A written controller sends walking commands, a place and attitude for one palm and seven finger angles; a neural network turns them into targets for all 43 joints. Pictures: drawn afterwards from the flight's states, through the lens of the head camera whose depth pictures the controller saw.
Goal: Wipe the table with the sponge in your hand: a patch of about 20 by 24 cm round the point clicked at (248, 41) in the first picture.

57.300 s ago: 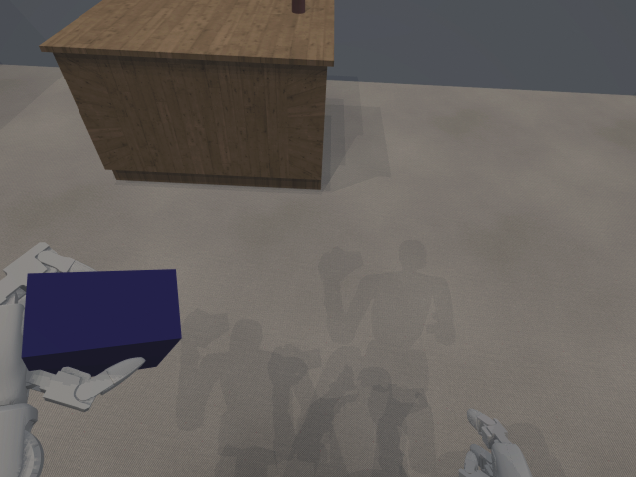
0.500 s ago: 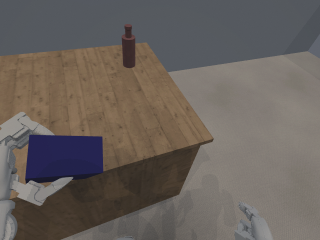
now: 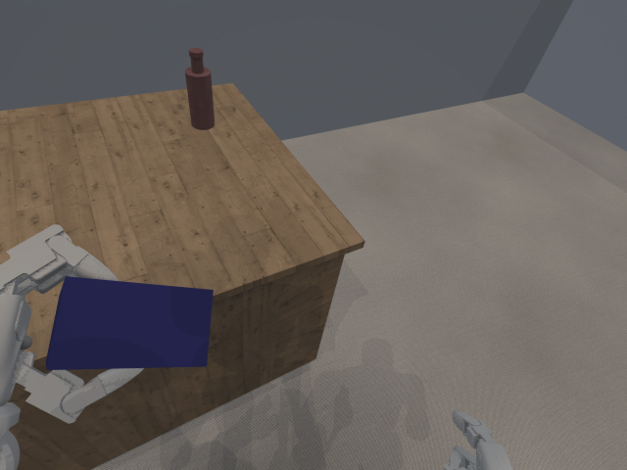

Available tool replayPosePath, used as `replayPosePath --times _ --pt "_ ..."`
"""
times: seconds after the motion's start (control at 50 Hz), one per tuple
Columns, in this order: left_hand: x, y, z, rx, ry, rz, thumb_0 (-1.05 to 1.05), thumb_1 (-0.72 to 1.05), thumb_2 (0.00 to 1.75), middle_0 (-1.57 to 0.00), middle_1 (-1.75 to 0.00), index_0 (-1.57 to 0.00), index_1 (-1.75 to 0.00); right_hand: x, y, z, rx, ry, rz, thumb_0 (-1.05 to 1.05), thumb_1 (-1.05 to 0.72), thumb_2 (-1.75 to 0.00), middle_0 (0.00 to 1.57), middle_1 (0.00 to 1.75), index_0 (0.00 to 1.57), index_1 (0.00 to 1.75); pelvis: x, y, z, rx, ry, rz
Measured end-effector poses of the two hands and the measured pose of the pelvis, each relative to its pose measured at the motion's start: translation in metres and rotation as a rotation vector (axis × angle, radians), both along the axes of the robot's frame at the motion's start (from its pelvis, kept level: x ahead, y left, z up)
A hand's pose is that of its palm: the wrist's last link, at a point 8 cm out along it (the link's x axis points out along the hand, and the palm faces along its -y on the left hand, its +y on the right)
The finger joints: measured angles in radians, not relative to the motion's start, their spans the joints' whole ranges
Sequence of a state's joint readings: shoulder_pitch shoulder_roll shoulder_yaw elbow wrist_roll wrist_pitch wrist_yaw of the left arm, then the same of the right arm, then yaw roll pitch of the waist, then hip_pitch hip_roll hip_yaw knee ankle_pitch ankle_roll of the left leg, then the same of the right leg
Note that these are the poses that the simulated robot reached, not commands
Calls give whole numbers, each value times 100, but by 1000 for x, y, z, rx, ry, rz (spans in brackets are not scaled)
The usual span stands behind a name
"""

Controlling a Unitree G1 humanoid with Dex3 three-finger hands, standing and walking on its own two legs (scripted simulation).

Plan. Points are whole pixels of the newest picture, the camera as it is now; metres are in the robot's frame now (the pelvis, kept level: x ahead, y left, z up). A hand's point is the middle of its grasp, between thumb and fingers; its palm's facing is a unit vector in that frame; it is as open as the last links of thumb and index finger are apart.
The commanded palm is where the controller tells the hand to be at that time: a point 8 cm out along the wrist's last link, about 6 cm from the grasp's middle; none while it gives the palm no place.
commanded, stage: step back with the hand held close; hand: left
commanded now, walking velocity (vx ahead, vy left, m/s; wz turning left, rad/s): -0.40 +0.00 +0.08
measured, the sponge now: (145, 328) +0.21 +0.18 +0.15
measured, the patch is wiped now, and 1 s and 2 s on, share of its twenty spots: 1.00 1.00 1.00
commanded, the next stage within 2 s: stop stepping back and stand still in 0.02 s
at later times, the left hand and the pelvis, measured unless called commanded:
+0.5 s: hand out of the picture +0.03 +0.24 +0.19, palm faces +0.47 -0.83 -0.31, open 10.0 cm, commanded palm -0.01 +0.27 +0.18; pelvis -0.15 -0.02 +0.00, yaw +3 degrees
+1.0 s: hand out of the picture -0.04 +0.23 +0.15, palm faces +0.41 -0.84 -0.37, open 10.0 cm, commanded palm -0.10 +0.27 +0.18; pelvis -0.24 -0.02 -0.03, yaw +4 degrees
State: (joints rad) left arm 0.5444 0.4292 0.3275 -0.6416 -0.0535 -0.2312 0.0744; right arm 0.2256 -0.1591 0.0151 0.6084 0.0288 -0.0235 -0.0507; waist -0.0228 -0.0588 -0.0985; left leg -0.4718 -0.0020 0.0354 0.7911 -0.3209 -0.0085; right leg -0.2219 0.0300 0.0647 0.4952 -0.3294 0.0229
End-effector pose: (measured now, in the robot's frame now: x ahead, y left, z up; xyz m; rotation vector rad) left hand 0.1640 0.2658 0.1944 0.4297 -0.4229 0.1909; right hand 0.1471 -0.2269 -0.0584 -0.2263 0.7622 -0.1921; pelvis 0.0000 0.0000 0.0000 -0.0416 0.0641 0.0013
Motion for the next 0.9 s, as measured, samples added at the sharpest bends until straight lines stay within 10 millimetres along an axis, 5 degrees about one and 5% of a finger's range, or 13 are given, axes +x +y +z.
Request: replayPosePath --times 0.14,0.28,0.4,0.5,0.64,0.76,0.9 --pt "-20 33 -23 -86 77 103 -1 -53 106 -75 -137 -77 -137 -53 -19 14 -68 -6 -19 2 -91 -90 20 29 20 30 -52 7 5 4 -46 -30" --pt "-80 3 -21 -113 149 58 -1 -53 106 -75 -137 -77 -138 -111 -16 24 -25 -71 -28 2 -90 -90 20 29 20 30 -94 1 12 -10 -80 -16" --pt "-139 9 5 4 97 189 -1 -53 106 -75 -137 -77 -137 -138 -15 4 13 -33 40 2 -90 -90 20 29 20 30 -122 -15 12 15 -63 36" --pt "-179 9 0 -77 28 243 -1 -53 106 -75 -137 -77 -138 -153 -20 -18 35 0 89 2 -90 -90 20 30 20 30 -154 -17 1 -3 -82 58" --pt "-194 5 -27 -170 75 197 -1 -53 106 -75 -137 -77 -138 -179 -26 3 -5 -52 61 2 -90 -90 20 30 20 30 -187 -17 2 37 -30 62" --pt "-219 11 -24 -51 82 170 -1 -54 106 -75 -137 -77 -138 -202 -24 3 -27 -130 3 2 -90 -90 20 29 20 30 -216 -8 -11 82 -50 10" --pt "-231 6 -5 36 61 202 -1 -54 106 -75 -137 -77 -137 -241 -16 -35 83 -66 42 1 -90 -90 20 29 20 30 -226 -15 -16 64 -105 52"
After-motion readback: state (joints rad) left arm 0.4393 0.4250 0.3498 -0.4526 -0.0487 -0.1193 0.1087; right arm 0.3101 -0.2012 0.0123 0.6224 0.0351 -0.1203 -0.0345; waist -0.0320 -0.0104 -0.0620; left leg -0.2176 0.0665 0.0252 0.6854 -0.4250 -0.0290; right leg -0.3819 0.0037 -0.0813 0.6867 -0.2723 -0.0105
